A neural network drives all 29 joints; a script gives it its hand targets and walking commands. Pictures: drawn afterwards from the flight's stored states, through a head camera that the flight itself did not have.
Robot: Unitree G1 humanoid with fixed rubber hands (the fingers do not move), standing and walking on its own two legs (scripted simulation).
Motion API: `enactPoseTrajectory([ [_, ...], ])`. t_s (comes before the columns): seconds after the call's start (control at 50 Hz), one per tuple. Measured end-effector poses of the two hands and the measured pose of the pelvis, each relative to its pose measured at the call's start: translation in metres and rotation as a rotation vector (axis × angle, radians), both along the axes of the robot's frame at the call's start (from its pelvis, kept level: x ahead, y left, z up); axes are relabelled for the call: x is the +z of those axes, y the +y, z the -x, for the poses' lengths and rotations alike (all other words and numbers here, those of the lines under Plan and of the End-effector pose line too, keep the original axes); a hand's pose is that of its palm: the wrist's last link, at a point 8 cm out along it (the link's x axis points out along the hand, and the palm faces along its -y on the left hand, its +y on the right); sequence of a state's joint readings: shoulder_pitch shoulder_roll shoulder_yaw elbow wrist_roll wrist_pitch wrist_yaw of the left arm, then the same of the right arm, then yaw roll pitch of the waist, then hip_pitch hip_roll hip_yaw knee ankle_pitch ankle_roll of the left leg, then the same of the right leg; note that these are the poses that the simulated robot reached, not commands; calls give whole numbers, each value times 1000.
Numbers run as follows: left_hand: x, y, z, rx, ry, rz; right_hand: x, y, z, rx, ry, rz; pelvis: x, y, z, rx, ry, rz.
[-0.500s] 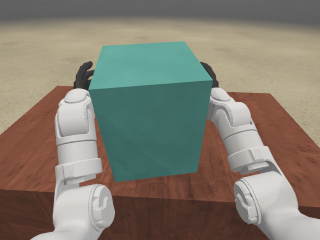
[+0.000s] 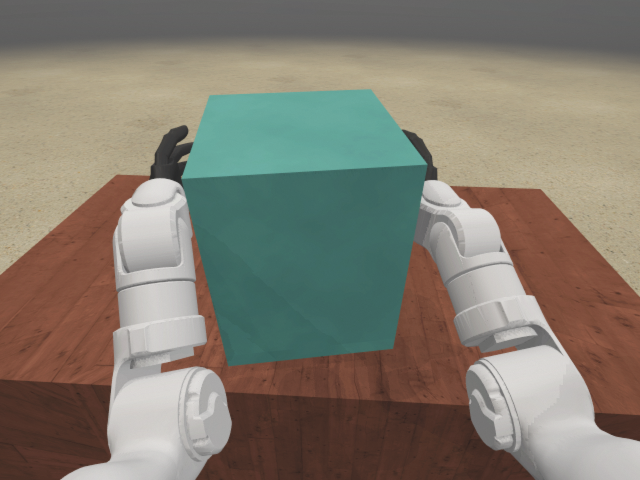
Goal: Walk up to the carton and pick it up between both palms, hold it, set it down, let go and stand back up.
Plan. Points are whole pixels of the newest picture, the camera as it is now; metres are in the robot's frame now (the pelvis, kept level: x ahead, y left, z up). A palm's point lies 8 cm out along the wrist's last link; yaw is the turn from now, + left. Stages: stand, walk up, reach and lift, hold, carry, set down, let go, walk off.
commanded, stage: hold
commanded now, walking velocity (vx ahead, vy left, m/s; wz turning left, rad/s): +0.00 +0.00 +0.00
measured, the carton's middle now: (302, 223) +0.35 +0.01 +0.23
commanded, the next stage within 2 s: none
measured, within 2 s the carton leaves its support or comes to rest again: neither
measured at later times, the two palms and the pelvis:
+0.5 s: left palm (167, 190) +0.36 +0.16 +0.28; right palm (416, 188) +0.36 -0.14 +0.26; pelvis +0.00 +0.00 +0.00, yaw +0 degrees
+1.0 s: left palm (164, 192) +0.36 +0.16 +0.27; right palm (415, 188) +0.36 -0.13 +0.26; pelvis +0.00 +0.00 +0.00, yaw +0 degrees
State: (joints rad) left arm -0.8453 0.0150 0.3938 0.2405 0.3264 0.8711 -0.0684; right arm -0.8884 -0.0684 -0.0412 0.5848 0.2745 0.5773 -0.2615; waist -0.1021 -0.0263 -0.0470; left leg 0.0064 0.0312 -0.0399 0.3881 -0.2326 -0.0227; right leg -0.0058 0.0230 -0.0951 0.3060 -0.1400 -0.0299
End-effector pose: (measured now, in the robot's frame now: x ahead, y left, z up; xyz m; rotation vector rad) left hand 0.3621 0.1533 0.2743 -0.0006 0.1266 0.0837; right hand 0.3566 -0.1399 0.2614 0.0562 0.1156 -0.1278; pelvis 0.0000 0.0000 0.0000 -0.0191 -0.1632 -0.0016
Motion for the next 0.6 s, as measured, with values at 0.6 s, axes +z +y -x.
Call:
enactPoseTrajectory([
  [0.6,1,0,1,5,-20,1,2,0,-1,7,-19,5,0,0,-2,3,1,1],
])
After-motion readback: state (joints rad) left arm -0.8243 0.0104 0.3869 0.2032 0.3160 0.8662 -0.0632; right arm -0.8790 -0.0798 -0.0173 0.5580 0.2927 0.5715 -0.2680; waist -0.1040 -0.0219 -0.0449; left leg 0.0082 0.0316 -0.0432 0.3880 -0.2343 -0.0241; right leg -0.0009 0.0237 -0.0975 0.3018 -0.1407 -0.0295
